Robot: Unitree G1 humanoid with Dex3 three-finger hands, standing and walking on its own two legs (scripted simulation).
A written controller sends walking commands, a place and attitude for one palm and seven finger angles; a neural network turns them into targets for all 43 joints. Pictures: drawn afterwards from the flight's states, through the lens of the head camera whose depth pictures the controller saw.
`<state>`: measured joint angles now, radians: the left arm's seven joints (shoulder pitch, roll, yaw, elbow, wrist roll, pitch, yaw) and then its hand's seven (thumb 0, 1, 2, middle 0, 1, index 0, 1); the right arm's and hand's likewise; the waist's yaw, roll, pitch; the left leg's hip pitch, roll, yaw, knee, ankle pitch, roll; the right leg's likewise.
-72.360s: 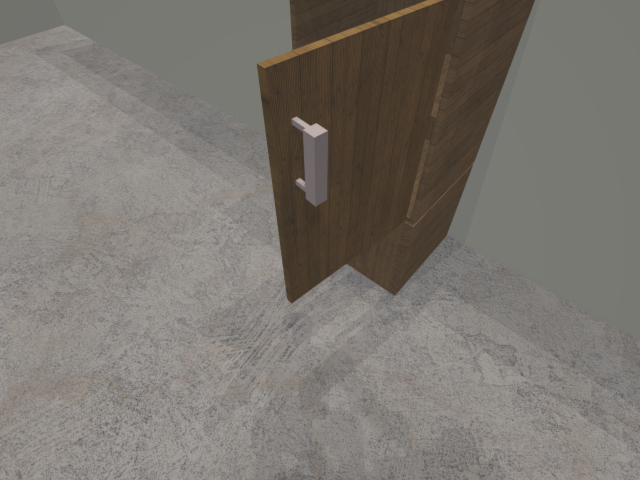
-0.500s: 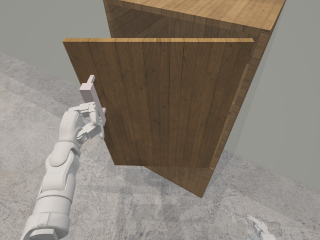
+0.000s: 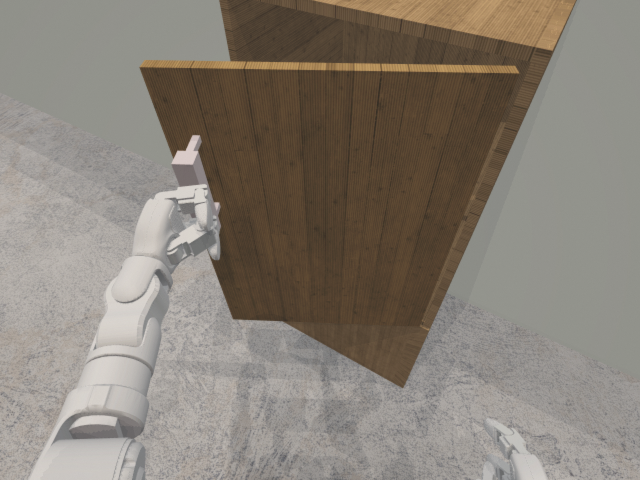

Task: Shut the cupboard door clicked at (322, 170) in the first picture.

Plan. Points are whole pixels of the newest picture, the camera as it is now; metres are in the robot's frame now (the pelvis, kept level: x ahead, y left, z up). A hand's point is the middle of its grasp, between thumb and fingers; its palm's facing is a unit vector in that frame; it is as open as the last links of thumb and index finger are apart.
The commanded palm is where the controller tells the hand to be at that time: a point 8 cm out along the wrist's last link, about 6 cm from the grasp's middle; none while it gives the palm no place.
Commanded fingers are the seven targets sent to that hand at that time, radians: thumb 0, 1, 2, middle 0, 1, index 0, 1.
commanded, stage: push the door shut along its arc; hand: left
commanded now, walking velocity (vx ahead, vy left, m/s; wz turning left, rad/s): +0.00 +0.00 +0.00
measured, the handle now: (202, 188) +0.47 +0.19 +0.11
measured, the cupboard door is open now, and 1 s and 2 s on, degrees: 28 13 2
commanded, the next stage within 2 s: pull the fist back off the door in 1.58 s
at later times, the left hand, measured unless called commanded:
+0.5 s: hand (224, 198) +0.44 +0.15 +0.11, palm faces -0.17 -0.98 -0.01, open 3.1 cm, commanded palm +0.44 +0.19 +0.11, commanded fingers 0.00 0.90 0.90 -1.30 -1.50 -1.30 -1.50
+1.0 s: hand (264, 167) +0.50 +0.10 +0.12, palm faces -0.33 -0.94 +0.01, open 3.1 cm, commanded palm +0.51 +0.16 +0.11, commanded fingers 0.00 0.90 0.90 -1.30 -1.50 -1.30 -1.50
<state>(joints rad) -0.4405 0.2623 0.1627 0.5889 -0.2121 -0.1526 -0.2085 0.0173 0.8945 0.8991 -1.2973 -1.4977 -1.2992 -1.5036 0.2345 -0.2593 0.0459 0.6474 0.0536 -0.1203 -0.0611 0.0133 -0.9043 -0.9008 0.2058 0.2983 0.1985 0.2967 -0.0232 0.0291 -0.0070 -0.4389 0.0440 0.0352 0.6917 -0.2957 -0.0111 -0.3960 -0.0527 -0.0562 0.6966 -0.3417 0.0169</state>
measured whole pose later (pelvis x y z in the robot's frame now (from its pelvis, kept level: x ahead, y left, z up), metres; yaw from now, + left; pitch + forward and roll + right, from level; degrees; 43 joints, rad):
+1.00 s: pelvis -0.01 +0.00 -0.02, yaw -1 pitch +14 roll -1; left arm -1.07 0.45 0.23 1.22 -0.17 -0.23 -0.42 0.02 0.90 0.90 -1.30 -1.50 -1.30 -1.50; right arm 0.36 -0.31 0.03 0.71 0.03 -0.11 -0.05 0.01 -0.90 -0.90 0.21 0.30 0.20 0.30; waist -0.17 0.03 -0.04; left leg -0.77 0.06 0.02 0.86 -0.34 -0.01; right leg -0.72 -0.04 -0.05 0.84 -0.37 0.02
